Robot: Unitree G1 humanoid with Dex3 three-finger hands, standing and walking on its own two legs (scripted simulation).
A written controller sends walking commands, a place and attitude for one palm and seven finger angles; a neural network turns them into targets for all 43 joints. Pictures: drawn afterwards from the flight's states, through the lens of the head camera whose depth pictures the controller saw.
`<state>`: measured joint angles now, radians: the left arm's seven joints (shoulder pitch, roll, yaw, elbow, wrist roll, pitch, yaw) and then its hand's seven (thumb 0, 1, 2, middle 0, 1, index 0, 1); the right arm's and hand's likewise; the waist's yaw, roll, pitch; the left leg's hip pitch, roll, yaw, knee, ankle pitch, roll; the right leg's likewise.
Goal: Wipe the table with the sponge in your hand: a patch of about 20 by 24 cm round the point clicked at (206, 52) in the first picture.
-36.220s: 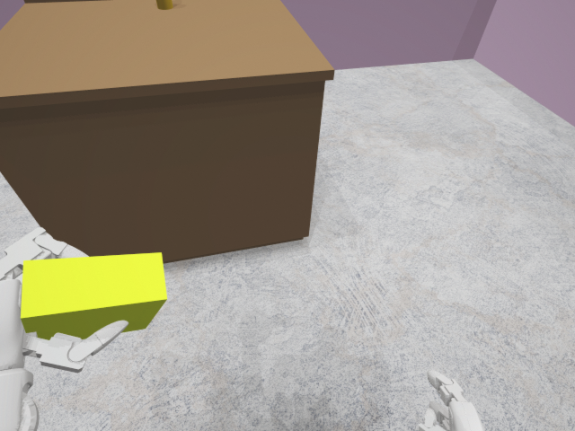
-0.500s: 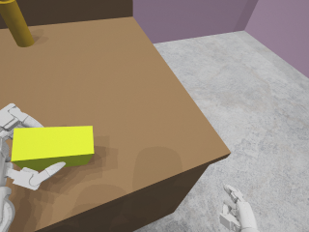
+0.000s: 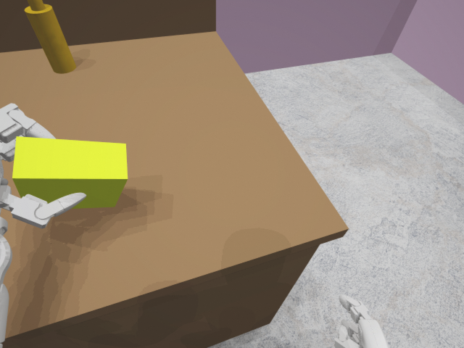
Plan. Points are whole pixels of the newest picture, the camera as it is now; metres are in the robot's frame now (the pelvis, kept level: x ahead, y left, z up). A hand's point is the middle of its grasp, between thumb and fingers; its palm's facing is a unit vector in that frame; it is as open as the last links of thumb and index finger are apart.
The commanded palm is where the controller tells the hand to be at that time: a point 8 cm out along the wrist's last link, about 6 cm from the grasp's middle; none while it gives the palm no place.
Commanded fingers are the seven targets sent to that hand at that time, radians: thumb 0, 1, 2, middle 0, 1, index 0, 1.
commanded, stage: turn the palm down, sponge in hand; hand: left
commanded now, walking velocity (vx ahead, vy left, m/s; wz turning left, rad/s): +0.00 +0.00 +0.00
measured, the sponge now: (90, 178) +0.29 +0.25 +0.16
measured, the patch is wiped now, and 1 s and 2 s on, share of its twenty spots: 0.05 0.05 0.05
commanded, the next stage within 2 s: none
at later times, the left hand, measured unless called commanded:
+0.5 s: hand (69, 209) +0.22 +0.23 +0.19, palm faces +0.37 -0.57 -0.74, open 9.8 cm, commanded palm +0.17 +0.26 +0.23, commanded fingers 0.00 0.10 1.30 -1.20 -1.60 -1.20 -1.60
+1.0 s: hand (53, 188) +0.23 +0.24 +0.21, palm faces +0.32 -0.32 -0.89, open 9.7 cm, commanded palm +0.18 +0.25 +0.27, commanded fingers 0.00 0.10 1.30 -1.20 -1.60 -1.20 -1.60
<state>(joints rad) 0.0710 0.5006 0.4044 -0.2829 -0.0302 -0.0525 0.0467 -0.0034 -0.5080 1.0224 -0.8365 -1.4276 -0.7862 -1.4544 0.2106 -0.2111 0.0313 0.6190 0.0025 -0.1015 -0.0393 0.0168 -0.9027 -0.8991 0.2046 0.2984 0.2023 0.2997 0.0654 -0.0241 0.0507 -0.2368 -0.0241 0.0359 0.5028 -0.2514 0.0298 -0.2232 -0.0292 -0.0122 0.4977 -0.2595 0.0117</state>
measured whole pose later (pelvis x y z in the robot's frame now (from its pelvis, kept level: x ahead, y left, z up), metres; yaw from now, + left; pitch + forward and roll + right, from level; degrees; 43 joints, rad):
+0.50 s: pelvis -0.01 -0.06 -0.01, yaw +2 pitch -2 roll +1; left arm 0.17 0.59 0.35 -0.36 0.16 0.16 -0.05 0.00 -0.51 1.02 -0.84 -1.43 -0.79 -1.45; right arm 0.15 -0.27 0.02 0.60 0.03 -0.11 -0.13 0.02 -0.90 -0.90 0.21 0.30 0.20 0.30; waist 0.10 0.07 0.01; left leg -0.25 0.03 -0.03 0.56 -0.27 -0.03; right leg -0.24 0.02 -0.08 0.60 -0.32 -0.06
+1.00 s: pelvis +0.00 -0.04 -0.01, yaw +1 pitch -1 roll +1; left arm 0.18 0.71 0.30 -0.48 0.33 0.30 -0.07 0.00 -0.52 1.03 -0.85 -1.42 -0.80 -1.45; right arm 0.16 -0.29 0.01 0.59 0.07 -0.08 -0.13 0.02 -0.91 -0.90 0.20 0.30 0.20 0.30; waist 0.12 0.10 -0.01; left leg -0.27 0.01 0.00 0.58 -0.30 -0.02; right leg -0.27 0.00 -0.05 0.62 -0.34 -0.03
